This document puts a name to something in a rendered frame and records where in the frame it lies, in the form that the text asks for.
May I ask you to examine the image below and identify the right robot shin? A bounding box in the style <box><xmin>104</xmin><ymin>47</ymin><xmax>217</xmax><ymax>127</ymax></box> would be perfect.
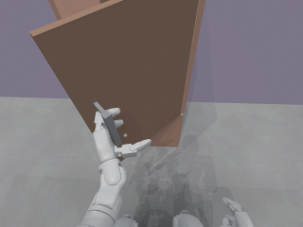
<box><xmin>179</xmin><ymin>210</ymin><xmax>189</xmax><ymax>215</ymax></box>

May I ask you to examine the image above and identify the left robot forearm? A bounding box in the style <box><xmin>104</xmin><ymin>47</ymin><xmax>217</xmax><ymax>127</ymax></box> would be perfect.
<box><xmin>77</xmin><ymin>158</ymin><xmax>129</xmax><ymax>227</ymax></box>

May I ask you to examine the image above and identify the cupboard door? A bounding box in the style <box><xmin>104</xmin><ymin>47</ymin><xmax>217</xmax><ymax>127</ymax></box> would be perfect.
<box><xmin>29</xmin><ymin>0</ymin><xmax>199</xmax><ymax>162</ymax></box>

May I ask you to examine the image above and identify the robot right thigh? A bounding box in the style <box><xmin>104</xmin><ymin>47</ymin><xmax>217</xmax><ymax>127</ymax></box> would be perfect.
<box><xmin>172</xmin><ymin>214</ymin><xmax>204</xmax><ymax>227</ymax></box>

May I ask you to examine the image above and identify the robot left hand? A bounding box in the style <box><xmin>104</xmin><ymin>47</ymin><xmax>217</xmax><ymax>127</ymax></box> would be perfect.
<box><xmin>92</xmin><ymin>108</ymin><xmax>152</xmax><ymax>164</ymax></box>

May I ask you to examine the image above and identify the robot right hand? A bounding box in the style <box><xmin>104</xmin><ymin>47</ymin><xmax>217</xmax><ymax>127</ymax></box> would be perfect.
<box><xmin>220</xmin><ymin>198</ymin><xmax>254</xmax><ymax>227</ymax></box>

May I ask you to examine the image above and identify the handle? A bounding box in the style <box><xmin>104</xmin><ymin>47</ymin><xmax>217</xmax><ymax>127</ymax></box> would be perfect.
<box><xmin>93</xmin><ymin>102</ymin><xmax>122</xmax><ymax>147</ymax></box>

